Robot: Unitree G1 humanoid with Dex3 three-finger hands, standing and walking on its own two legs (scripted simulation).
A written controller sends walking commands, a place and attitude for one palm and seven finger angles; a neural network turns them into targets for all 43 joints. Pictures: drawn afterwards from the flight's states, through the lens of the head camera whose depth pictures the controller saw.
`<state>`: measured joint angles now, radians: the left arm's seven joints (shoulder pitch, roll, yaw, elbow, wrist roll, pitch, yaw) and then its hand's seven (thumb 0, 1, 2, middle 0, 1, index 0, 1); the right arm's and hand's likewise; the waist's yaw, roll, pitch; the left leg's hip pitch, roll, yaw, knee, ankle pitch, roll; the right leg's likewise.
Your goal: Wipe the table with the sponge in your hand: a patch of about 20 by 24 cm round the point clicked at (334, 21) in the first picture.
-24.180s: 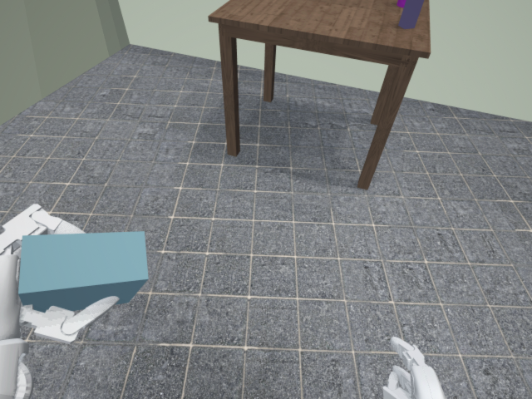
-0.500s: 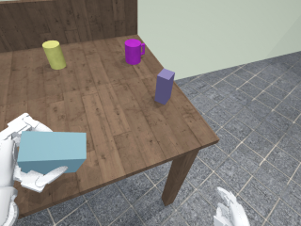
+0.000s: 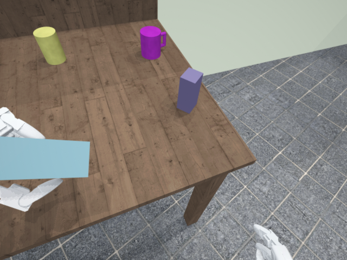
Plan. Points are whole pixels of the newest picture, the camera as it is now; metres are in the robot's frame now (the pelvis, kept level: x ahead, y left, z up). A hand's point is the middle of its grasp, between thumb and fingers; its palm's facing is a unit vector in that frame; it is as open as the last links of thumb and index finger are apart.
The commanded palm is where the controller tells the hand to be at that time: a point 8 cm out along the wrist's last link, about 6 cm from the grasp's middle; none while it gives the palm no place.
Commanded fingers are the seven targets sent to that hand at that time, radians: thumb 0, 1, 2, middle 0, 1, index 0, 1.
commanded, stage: come to a stop and stand still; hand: left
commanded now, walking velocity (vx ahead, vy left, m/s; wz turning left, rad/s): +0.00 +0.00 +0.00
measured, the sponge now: (55, 161) +0.24 +0.22 +0.15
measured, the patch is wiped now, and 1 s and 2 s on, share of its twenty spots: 0.00 0.00 0.00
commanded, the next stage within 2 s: look again from close up in 0.90 s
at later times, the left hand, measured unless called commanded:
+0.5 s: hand out of the picture +0.18 +0.28 +0.17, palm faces +0.40 -0.83 -0.39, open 9.8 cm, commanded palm +0.12 +0.29 +0.18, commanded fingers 0.00 0.10 1.30 -1.20 -1.60 -1.20 -1.60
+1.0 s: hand out of the picture +0.15 +0.28 +0.17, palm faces +0.39 -0.85 -0.35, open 9.8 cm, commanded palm +0.09 +0.30 +0.18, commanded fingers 0.00 0.10 1.30 -1.20 -1.60 -1.20 -1.60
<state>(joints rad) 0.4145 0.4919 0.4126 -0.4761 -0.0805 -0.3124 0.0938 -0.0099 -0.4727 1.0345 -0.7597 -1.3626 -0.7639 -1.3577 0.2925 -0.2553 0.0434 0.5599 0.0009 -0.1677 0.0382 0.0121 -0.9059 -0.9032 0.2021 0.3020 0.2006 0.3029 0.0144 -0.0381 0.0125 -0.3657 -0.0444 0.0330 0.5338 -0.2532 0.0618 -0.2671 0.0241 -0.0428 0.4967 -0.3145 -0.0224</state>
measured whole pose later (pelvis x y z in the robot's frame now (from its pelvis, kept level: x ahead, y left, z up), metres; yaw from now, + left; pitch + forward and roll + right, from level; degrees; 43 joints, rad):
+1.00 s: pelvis -0.06 +0.02 +0.00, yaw +2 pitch +0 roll -1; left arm 0.42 0.44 0.36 -0.45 -0.09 -0.25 0.11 -0.01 -0.48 1.04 -0.77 -1.36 -0.77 -1.35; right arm 0.23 -0.20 0.04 0.63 0.02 -0.16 0.00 0.01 -0.91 -0.90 0.20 0.30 0.20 0.30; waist 0.03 -0.05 0.02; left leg -0.34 -0.07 0.02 0.47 -0.14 0.08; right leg -0.26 0.00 -0.07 0.49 -0.23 0.00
